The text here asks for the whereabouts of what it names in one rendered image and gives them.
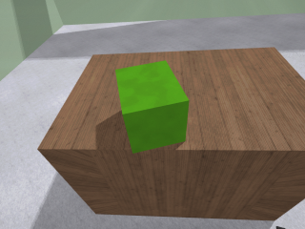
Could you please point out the carton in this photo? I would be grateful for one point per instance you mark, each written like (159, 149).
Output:
(153, 104)

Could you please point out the pedestal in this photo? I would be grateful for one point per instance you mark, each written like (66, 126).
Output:
(244, 152)

